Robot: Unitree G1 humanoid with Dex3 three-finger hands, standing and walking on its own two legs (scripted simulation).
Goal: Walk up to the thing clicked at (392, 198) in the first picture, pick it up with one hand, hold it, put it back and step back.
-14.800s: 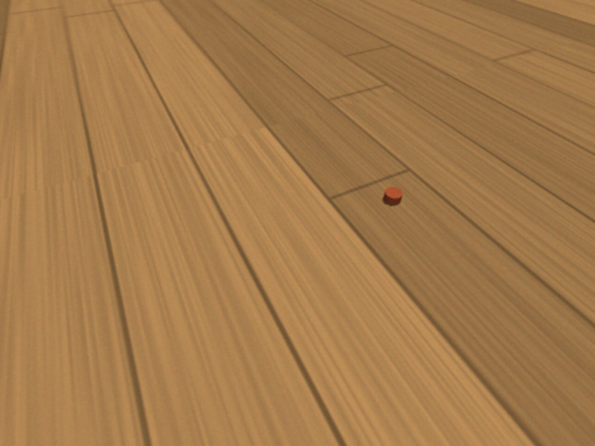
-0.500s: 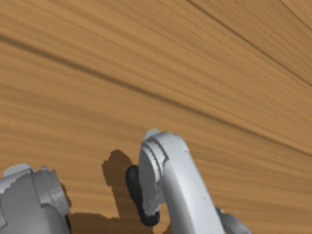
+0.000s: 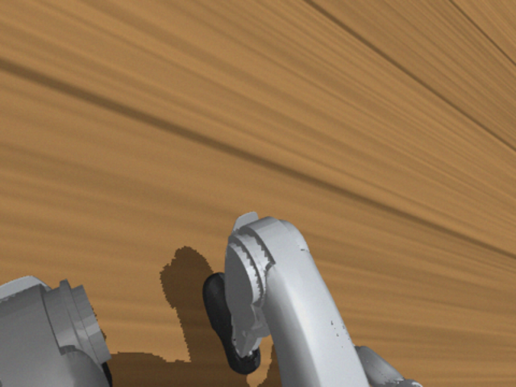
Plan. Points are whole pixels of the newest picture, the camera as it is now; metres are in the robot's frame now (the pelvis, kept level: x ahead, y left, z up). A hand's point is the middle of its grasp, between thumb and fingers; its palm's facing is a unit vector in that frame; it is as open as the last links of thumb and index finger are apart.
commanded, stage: close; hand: left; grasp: from above
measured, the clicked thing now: out of the picture +0.43 +0.37 -0.28
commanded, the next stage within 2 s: settle in 1.30 s
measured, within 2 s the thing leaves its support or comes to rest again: leaves its support in 1.68 s
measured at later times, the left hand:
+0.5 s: hand out of the picture +0.42 +0.36 -0.25, palm faces -0.42 -0.16 -0.89, open 11.8 cm
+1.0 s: hand out of the picture +0.41 +0.37 -0.25, palm faces -0.43 -0.18 -0.89, open 10.8 cm
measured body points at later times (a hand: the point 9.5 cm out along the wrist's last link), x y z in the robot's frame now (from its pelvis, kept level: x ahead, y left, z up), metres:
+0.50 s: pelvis -0.01 +0.00 +0.00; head +0.26 +0.14 +0.33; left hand +0.43 +0.37 -0.20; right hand +0.08 -0.26 -0.05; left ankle +0.06 +0.13 -0.27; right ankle +0.11 -0.12 -0.27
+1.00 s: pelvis +0.00 +0.00 +0.00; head +0.27 +0.15 +0.32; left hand +0.43 +0.37 -0.20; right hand +0.08 -0.25 -0.05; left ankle +0.06 +0.13 -0.27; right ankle +0.11 -0.12 -0.27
